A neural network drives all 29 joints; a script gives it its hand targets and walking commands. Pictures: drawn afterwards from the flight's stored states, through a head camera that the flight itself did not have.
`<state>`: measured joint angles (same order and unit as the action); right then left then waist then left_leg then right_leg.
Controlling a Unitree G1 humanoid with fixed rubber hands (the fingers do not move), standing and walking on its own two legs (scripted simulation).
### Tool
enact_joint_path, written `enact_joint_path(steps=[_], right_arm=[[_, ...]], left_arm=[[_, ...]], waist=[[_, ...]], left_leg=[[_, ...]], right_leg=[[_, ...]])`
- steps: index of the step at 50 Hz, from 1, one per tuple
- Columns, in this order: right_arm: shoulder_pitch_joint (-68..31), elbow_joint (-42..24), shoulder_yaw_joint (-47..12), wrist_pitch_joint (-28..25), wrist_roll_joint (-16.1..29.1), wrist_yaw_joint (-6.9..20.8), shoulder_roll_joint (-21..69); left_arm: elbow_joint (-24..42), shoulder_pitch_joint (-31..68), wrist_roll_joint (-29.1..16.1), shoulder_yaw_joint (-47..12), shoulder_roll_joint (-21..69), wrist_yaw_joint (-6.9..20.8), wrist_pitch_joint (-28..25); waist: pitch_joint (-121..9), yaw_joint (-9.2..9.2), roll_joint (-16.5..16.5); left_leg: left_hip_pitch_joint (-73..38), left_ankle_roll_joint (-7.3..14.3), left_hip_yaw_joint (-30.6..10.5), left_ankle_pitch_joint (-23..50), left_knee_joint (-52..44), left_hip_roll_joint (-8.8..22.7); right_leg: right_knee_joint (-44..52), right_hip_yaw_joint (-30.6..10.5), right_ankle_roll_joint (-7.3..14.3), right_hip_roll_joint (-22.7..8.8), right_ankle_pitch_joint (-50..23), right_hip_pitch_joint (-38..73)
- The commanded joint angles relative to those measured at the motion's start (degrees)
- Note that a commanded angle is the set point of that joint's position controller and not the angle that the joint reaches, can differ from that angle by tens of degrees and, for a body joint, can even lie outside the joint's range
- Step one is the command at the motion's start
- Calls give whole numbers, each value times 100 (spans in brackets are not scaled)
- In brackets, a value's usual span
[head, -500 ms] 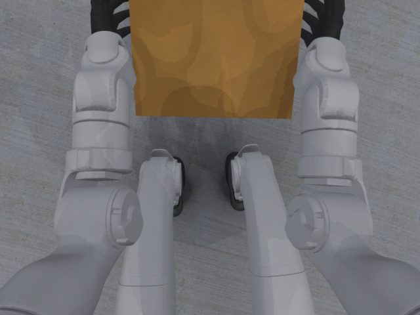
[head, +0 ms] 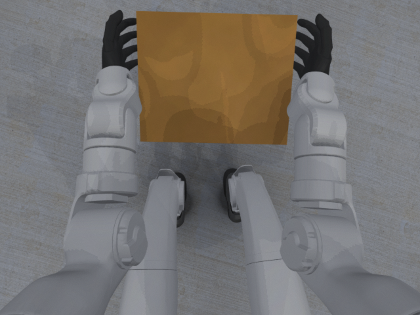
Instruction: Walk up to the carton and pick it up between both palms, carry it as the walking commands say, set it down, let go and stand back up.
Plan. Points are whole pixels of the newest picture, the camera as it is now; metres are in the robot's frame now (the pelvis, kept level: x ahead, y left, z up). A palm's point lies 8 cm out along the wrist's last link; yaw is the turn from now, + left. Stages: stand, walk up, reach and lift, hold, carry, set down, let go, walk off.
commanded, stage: reach and lift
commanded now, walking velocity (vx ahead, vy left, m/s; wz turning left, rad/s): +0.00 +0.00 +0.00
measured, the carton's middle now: (214, 86) +0.47 -0.03 -0.14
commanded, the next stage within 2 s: none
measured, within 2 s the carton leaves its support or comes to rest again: neither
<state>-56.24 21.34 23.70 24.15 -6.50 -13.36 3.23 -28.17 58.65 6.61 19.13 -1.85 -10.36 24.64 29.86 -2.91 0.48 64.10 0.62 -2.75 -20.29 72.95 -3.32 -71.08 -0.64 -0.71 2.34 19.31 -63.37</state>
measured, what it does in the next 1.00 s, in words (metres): rises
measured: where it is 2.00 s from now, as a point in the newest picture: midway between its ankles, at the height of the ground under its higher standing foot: (205, 207)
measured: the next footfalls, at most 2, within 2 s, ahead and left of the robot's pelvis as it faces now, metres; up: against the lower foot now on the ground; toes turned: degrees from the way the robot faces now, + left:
none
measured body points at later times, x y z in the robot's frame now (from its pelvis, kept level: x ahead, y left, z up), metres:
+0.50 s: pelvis +0.02 +0.00 +0.06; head +0.23 +0.00 +0.45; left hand +0.47 +0.13 +0.00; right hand +0.45 -0.18 +0.02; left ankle +0.14 +0.10 -0.61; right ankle +0.15 -0.12 -0.61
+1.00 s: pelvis +0.11 +0.00 +0.12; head +0.13 +0.01 +0.57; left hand +0.46 +0.14 +0.12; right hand +0.44 -0.18 +0.13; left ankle +0.14 +0.10 -0.61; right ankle +0.15 -0.12 -0.61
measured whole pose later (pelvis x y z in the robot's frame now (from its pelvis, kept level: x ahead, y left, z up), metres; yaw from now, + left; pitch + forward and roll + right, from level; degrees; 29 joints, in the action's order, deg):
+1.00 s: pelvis +0.11 +0.00 +0.12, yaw +0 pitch +5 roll -1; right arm -24.6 26.7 25.8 29.5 -19.1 1.0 10.7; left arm -34.3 26.9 19.6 22.1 6.3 0.7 28.0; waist -3.9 -4.1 -0.6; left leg 24.8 1.1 -3.9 -13.9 33.4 -2.4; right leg -31.5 -1.6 0.1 1.7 12.8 -24.1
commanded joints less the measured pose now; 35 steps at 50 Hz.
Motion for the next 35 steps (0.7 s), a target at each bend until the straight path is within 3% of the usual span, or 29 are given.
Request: enact_joint_path(steps=[1,5,8,10,11,12,15,19,21,22,23,24,26,27,29,31,34,35], right_arm=[[-3623,-154,-4794,40,1223,2936,5694],[-3437,-285,-4759,47,1199,2915,5633],[-3186,16,-4674,83,1105,2951,5734],[-3238,-169,-4760,81,1087,2969,5794],[-3108,27,-4685,82,1052,2984,5762],[-3127,61,-4641,50,1005,2993,5751],[-3040,-140,-4779,47,1028,3029,5845],[-2784,99,-4585,26,871,3109,5879],[-2700,199,-4552,10,870,3146,5893],[-2623,328,-4490,15,773,3182,5870],[-2503,546,-4302,20,672,3177,5926],[-2513,498,-4335,6,690,3202,5891],[-2317,687,-4022,-7,525,3244,5931],[-2169,699,-4004,-12,510,3240,6054],[-1751,1183,-3640,44,311,3256,6172],[-1595,1357,-3388,95,257,3297,6147],[-1346,1863,-2698,171,-60,3377,6009],[-1032,2107,-2397,221,-195,3352,5956]], left_arm=[[759,3628,-1187,-4278,6044,2595,-219],[840,3633,-1176,-4401,6084,2612,-160],[521,3274,-1051,-4226,6095,2640,-151],[553,3196,-1036,-4242,6158,2688,-147],[442,3152,-971,-4151,6171,2707,-152],[372,3180,-964,-4120,6189,2726,-178],[661,3212,-1031,-4250,6274,2760,-202],[517,3076,-909,-4278,6333,2779,-217],[169,2752,-804,-4057,6397,2795,-209],[61,2657,-762,-3988,6438,2797,-228],[6,2768,-712,-3883,6438,2822,-233],[-50,2620,-690,-3797,6465,2840,-253],[-246,2464,-583,-3584,6548,2852,-251],[-273,2236,-513,-3484,6562,2853,-275],[-606,2059,-343,-3154,6489,2857,-254],[-908,1636,-150,-2779,6534,2878,-200],[-1351,1382,140,-2239,6428,2936,-142],[-1542,1182,238,-2099,6397,2935,-109]], waist=[[-13259,-81,58],[-13182,-187,204],[-12494,-118,118],[-12675,-121,71],[-12325,-98,169],[-12205,-168,162],[-12519,-210,93],[-11981,-274,167],[-11494,-123,173],[-11246,-196,72],[-10971,-278,79],[-10784,-219,182],[-10127,-300,178],[-9884,-192,104],[-8824,-203,81],[-8105,-47,167],[-6970,-140,87],[-6586,-253,233]], left_leg=[[-2969,72,-73,723,-1144,-436],[-3281,41,-87,626,-1394,-433],[-3295,77,-134,600,-1664,-384],[-3429,97,-113,687,-1749,-409],[-3317,108,-129,603,-1836,-387],[-3304,108,-130,559,-1862,-391],[-3740,83,-159,742,-2062,-392],[-3879,62,-219,676,-2312,-344],[-3890,89,-212,735,-2438,-315],[-3858,82,-216,711,-2474,-296],[-3712,94,-187,539,-2526,-309],[-3802,102,-191,645,-2622,-289],[-3800,82,-188,603,-2741,-280],[-3802,102,-176,862,-2824,-282],[-3636,98,-151,757,-2980,-250],[-3634,94,-117,538,-3245,-220],[-3384,143,-161,-209,-3537,-162],[-3332,154,-156,-212,-3640,-146]], right_leg=[[973,40,88,504,-959,3113],[1249,-5,119,505,-925,3400],[1439,-5,105,482,-883,3397],[1576,-28,98,469,-975,3699],[1643,-67,117,435,-871,3590],[1707,-90,114,425,-876,3618],[1858,14,84,447,-1032,3857],[2054,64,134,456,-984,3699],[2165,51,122,421,-1004,3684],[2222,74,139,417,-934,3584],[2303,69,136,410,-816,3573],[2336,73,133,377,-906,3626],[2485,100,171,381,-805,3408],[2526,90,162,394,-1042,3551],[2719,67,164,374,-955,3352],[2920,41,177,340,-595,3320],[3272,9,256,293,84,3140],[3374,-23,264,274,9,3243]])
